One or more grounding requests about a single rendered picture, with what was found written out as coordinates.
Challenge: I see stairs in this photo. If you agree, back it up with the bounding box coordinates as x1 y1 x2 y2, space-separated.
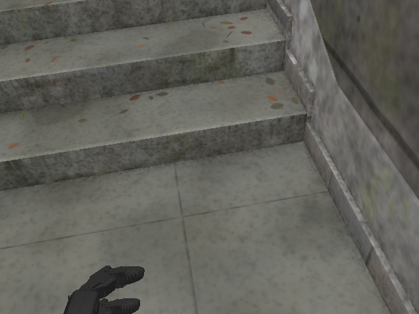
0 0 307 191

